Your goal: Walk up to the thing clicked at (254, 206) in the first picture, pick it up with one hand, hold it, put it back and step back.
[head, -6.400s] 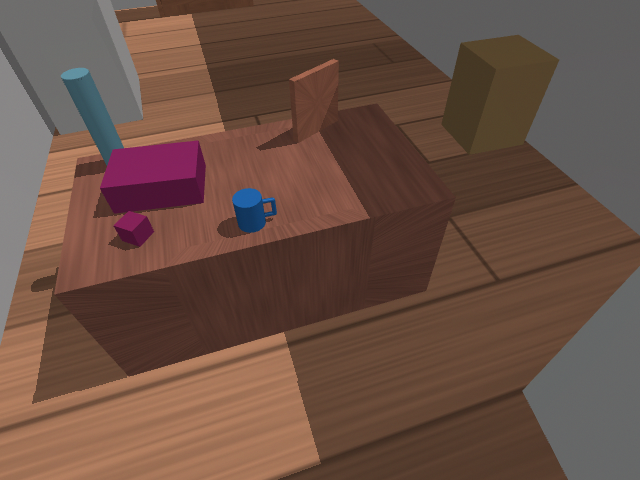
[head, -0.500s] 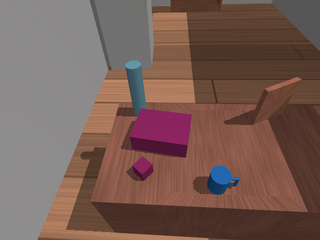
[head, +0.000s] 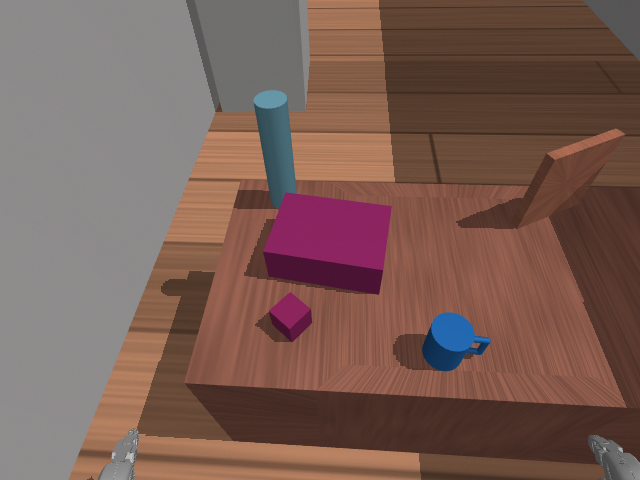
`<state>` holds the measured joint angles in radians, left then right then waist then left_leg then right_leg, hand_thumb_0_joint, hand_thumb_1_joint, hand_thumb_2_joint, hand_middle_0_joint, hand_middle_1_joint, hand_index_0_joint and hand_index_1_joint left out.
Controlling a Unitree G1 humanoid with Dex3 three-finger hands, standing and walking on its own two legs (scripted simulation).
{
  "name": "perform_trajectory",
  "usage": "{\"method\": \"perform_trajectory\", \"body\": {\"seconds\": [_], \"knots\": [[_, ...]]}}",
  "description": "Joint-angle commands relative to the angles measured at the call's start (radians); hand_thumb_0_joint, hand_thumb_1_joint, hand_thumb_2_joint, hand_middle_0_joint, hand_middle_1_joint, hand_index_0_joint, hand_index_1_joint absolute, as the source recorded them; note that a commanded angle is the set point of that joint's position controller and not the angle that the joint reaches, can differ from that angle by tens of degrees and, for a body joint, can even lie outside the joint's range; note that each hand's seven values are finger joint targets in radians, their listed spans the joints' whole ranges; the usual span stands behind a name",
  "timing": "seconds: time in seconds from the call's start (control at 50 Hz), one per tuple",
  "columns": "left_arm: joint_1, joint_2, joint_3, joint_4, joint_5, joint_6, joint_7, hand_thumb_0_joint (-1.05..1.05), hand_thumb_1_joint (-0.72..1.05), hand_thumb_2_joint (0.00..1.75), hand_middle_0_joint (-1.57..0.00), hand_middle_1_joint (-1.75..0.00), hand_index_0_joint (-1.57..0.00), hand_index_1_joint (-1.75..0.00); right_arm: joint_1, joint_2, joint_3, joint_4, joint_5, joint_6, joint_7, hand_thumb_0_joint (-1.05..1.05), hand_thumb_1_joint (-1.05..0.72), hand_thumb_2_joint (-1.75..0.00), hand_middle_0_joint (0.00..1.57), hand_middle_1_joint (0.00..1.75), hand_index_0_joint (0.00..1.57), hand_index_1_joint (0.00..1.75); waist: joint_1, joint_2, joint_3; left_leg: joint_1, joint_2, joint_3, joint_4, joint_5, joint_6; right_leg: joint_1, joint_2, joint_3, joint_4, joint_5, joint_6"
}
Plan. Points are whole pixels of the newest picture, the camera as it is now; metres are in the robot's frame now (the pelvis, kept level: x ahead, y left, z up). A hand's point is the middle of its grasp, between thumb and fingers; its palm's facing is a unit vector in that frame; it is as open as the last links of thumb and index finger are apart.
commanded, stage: go down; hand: right
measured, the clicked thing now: (456, 343) +0.41 -0.22 -0.24
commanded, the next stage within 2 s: none
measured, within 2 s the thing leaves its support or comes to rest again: neither
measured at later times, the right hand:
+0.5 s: hand (619, 460) +0.18 -0.32 -0.06, palm faces +0.18 +0.95 -0.27, open 17.5 cm
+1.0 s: hand out of the picture +0.25 -0.36 +0.01, palm faces +0.22 +0.96 -0.17, open 17.5 cm
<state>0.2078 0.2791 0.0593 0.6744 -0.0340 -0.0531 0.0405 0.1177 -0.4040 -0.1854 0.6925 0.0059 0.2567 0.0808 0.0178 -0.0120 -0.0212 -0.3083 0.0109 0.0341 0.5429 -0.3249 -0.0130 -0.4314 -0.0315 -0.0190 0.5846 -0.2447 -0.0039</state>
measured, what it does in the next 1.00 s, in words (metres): stands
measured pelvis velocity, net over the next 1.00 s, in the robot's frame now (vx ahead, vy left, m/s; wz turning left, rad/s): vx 0.01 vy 0.01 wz -0.02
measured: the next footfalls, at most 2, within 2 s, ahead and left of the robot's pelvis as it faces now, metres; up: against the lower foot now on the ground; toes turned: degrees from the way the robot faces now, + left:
none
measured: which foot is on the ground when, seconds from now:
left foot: down 0.00-1.00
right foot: down 0.00-1.00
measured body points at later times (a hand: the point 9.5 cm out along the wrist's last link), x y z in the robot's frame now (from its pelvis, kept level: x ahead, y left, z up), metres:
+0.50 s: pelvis +0.02 +0.01 -0.01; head +0.06 +0.01 +0.44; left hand +0.18 +0.28 -0.08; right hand +0.17 -0.37 -0.04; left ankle -0.03 +0.13 -0.73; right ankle +0.03 -0.12 -0.73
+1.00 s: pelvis +0.01 +0.01 -0.01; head +0.04 +0.00 +0.44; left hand +0.17 +0.27 -0.09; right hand +0.24 -0.41 +0.03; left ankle -0.03 +0.13 -0.73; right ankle +0.03 -0.12 -0.73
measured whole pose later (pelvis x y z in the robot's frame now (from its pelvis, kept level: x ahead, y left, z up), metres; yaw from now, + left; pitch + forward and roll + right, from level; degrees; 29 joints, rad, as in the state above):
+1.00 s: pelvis +0.01 +0.01 -0.01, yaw -1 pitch +6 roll +1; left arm 0.26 0.27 -0.01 0.62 0.00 -0.18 0.17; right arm -0.06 -0.63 -0.53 0.72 0.14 0.07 0.48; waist 0.01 -0.01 -0.06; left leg -0.34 0.01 0.05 0.61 -0.38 -0.01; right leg -0.47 -0.03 0.00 0.65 -0.29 0.01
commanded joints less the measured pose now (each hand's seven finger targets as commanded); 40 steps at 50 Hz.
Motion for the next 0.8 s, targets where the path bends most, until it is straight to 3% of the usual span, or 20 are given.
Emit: {"method": "perform_trajectory", "body": {"seconds": [0.0, 0.02, 0.04, 0.12, 0.18, 0.24, 0.28, 0.34, 0.38, 0.4, 0.46, 0.48, 0.5, 0.54, 0.56, 0.58, 0.64, 0.72, 0.74, 0.78], "knots": [[-0.091, 0.135, 0.026, -0.234, 0.003, -0.089, 0.039, 0.0, -0.53, 0.06, -0.05, -0.05, -0.04, -0.06, -0.069, -0.246, -0.113, -0.219, 0.023, -0.055, 0.027, 0.0, 0.49, -0.04, 0.05, 0.05, 0.05, 0.05, -0.013, -0.037, -0.171, -0.032, -0.014, 0.003, -0.07, 0.138, 0.026, 0.171, 0.019, 0.012, -0.06, 0.106, -0.018], [-0.041, 0.154, 0.042, -0.246, 0.006, -0.093, 0.05, 0.0, -0.54, 0.07, -0.05, -0.05, -0.04, -0.06, -0.06, -0.237, -0.112, -0.203, 0.03, -0.06, 0.044, 0.0, 0.51, -0.05, 0.05, 0.05, 0.05, 0.05, 0.004, -0.026, -0.179, -0.036, -0.016, 0.006, -0.062, 0.141, 0.024, 0.177, 0.017, 0.015, -0.054, 0.106, -0.02], [-0.03, 0.167, 0.048, -0.27, 0.006, -0.098, 0.058, 0.0, -0.54, 0.07, -0.05, -0.05, -0.04, -0.06, -0.032, -0.27, -0.147, -0.199, 0.034, -0.064, 0.053, 0.0, 0.5, -0.04, 0.05, 0.05, 0.05, 0.05, -0.002, -0.012, -0.192, -0.028, -0.017, 0.01, -0.056, 0.159, 0.023, 0.181, 0.016, 0.02, -0.048, 0.128, -0.021], [0.083, 0.145, 0.029, -0.277, 0.011, -0.106, 0.077, 0.0, -0.55, 0.06, -0.05, -0.05, -0.05, -0.06, 0.005, -0.293, -0.191, -0.214, 0.041, -0.085, 0.095, 0.0, 0.48, -0.04, 0.05, 0.05, 0.05, 0.05, -0.004, -0.026, -0.18, -0.034, -0.013, 0.012, -0.034, 0.219, 0.02, 0.192, 0.02, 0.017, -0.03, 0.191, -0.021], [0.052, 0.164, 0.042, -0.288, 0.016, -0.118, 0.087, 0.0, -0.56, 0.06, -0.05, -0.05, -0.05, -0.06, -0.004, -0.338, -0.227, -0.246, 0.043, -0.099, 0.123, 0.0, 0.52, -0.04, 0.05, 0.05, 0.05, 0.05, -0.011, -0.044, -0.158, -0.044, -0.012, 0.01, -0.03, 0.216, 0.02, 0.182, 0.02, 0.019, -0.028, 0.187, -0.019], [0.091, 0.161, 0.052, -0.256, 0.017, -0.122, 0.088, 0.0, -0.55, 0.06, -0.05, -0.05, -0.05, -0.06, 0.017, -0.347, -0.246, -0.263, 0.05, -0.114, 0.158, 0.0, 0.54, -0.04, 0.05, 0.05, 0.05, 0.05, -0.006, -0.051, -0.145, -0.062, -0.009, 0.009, -0.025, 0.233, 0.017, 0.177, 0.024, 0.017, -0.016, 0.195, -0.022], [0.046, 0.14, 0.014, -0.285, 0.019, -0.132, 0.089, 0.0, -0.56, 0.05, -0.05, -0.05, -0.05, -0.06, 0.013, -0.353, -0.261, -0.284, 0.057, -0.125, 0.176, 0.0, 0.56, -0.04, 0.04, 0.05, 0.05, 0.05, -0.017, -0.043, -0.151, -0.047, -0.005, 0.006, -0.024, 0.255, 0.013, 0.171, 0.026, 0.016, -0.005, 0.213, -0.022], [0.044, 0.146, 0.025, -0.253, 0.024, -0.136, 0.096, 0.0, -0.56, 0.06, -0.05, -0.05, -0.05, -0.06, 0.042, -0.375, -0.29, -0.293, 0.066, -0.141, 0.2, 0.0, 0.58, -0.05, 0.03, 0.06, 0.04, 0.06, -0.027, -0.068, -0.161, -0.043, -0.004, 0.007, -0.01, 0.263, 0.015, 0.16, 0.026, 0.021, 0.005, 0.224, -0.02], [0.029, 0.168, 0.049, -0.291, 0.024, -0.144, 0.104, 0.0, -0.56, 0.05, -0.05, -0.05, -0.05, -0.06, 0.045, -0.37, -0.297, -0.324, 0.072, -0.151, 0.212, 0.0, 0.58, -0.05, 0.03, 0.06, 0.04, 0.06, -0.025, -0.037, -0.226, -0.031, -0.003, 0.007, 0.004, 0.32, 0.008, 0.199, 0.023, 0.025, 0.022, 0.28, -0.023], [0.017, 0.17, 0.044, -0.28, 0.026, -0.144, 0.107, 0.0, -0.56, 0.06, -0.05, -0.05, -0.05, -0.06, 0.053, -0.381, -0.301, -0.304, 0.074, -0.152, 0.219, 0.0, 0.6, -0.05, 0.03, 0.06, 0.04, 0.06, -0.022, -0.049, -0.184, -0.045, -0.005, 0.007, 0.003, 0.311, 0.011, 0.18, 0.024, 0.026, 0.02, 0.279, -0.02], [0.037, 0.142, 0.022, -0.231, 0.027, -0.143, 0.111, 0.0, -0.56, 0.06, -0.05, -0.05, -0.05, -0.06, 0.009, -0.404, -0.324, -0.323, 0.087, -0.168, 0.236, 0.0, 0.58, -0.05, 0.03, 0.06, 0.04, 0.06, -0.018, -0.064, -0.181, -0.061, -0.003, 0.004, 0.009, 0.315, 0.007, 0.179, 0.023, 0.025, 0.032, 0.28, -0.022], [0.03, 0.155, 0.035, -0.243, 0.028, -0.148, 0.115, 0.0, -0.56, 0.06, -0.05, -0.05, -0.05, -0.06, -0.022, -0.422, -0.339, -0.358, 0.091, -0.176, 0.239, 0.0, 0.58, -0.05, 0.03, 0.06, 0.04, 0.06, -0.016, -0.073, -0.226, -0.056, -0.001, 0.001, 0.014, 0.323, 0.006, 0.194, 0.024, 0.025, 0.038, 0.284, -0.023], [0.02, 0.157, 0.031, -0.236, 0.03, -0.149, 0.116, 0.0, -0.56, 0.06, -0.05, -0.05, -0.04, -0.06, -0.01, -0.45, -0.358, -0.337, 0.092, -0.179, 0.241, 0.0, 0.59, -0.05, 0.03, 0.06, 0.04, 0.06, -0.022, -0.07, -0.207, -0.056, -0.001, 0.003, 0.012, 0.32, 0.007, 0.174, 0.026, 0.027, 0.038, 0.282, -0.023], [0.03, 0.15, 0.026, -0.222, 0.03, -0.151, 0.121, 0.0, -0.57, 0.06, -0.05, -0.05, -0.05, -0.06, -0.019, -0.448, -0.367, -0.322, 0.101, -0.183, 0.254, 0.0, 0.57, -0.06, 0.03, 0.06, 0.04, 0.06, -0.019, -0.079, -0.199, -0.063, -0.007, 0.008, 0.015, 0.295, 0.012, 0.173, 0.021, 0.029, 0.029, 0.266, -0.021], [0.039, 0.143, 0.021, -0.202, 0.031, -0.151, 0.121, 0.0, -0.57, 0.06, -0.05, -0.05, -0.05, -0.06, -0.05, -0.469, -0.377, -0.342, 0.105, -0.192, 0.257, 0.0, 0.57, -0.05, 0.03, 0.06, 0.04, 0.06, -0.018, -0.094, -0.213, -0.06, -0.002, 0.004, 0.016, 0.312, 0.008, 0.171, 0.026, 0.027, 0.04, 0.274, -0.023], [0.032, 0.171, 0.043, -0.198, 0.031, -0.153, 0.128, 0.0, -0.57, 0.06, -0.05, -0.05, -0.05, -0.06, -0.076, -0.485, -0.395, -0.327, 0.115, -0.196, 0.267, 0.0, 0.58, -0.06, 0.03, 0.06, 0.04, 0.06, -0.009, -0.078, -0.206, -0.07, -0.005, 0.004, 0.012, 0.299, 0.008, 0.173, 0.024, 0.029, 0.036, 0.26, -0.025], [0.017, 0.162, 0.028, -0.198, 0.031, -0.16, 0.132, 0.0, -0.57, 0.07, -0.06, -0.05, -0.05, -0.06, -0.106, -0.514, -0.417, -0.308, 0.125, -0.204, 0.293, 0.0, 0.54, -0.06, 0.03, 0.06, 0.04, 0.06, -0.015, -0.099, -0.215, -0.065, -0.004, 0.007, 0.013, 0.294, 0.011, 0.174, 0.025, 0.032, 0.032, 0.257, -0.025], [-0.002, 0.161, 0.019, -0.195, 0.03, -0.167, 0.139, 0.0, -0.57, 0.07, -0.06, -0.05, -0.05, -0.07, -0.192, -0.525, -0.421, -0.255, 0.141, -0.212, 0.331, 0.0, 0.57, -0.06, 0.03, 0.06, 0.04, 0.06, -0.008, -0.071, -0.213, -0.068, -0.007, 0.01, 0.003, 0.275, 0.01, 0.166, 0.024, 0.036, 0.024, 0.228, -0.027], [-0.01, 0.16, 0.021, -0.186, 0.03, -0.169, 0.141, 0.0, -0.57, 0.07, -0.06, -0.05, -0.05, -0.07, -0.175, -0.531, -0.425, -0.24, 0.141, -0.211, 0.339, 0.0, 0.54, -0.05, 0.04, 0.05, 0.05, 0.05, -0.021, -0.078, -0.197, -0.065, -0.005, 0.007, -0.002, 0.252, 0.014, 0.155, 0.027, 0.033, 0.017, 0.204, -0.024], [-0.006, 0.152, 0.003, -0.202, 0.03, -0.172, 0.143, 0.0, -0.57, 0.07, -0.06, -0.05, -0.05, -0.06, -0.248, -0.534, -0.418, -0.21, 0.144, -0.219, 0.358, 0.0, 0.56, -0.05, 0.04, 0.05, 0.05, 0.05, -0.008, -0.07, -0.201, -0.072, -0.012, 0.011, -0.008, 0.211, 0.018, 0.16, 0.023, 0.036, 0.001, 0.169, -0.024]]}}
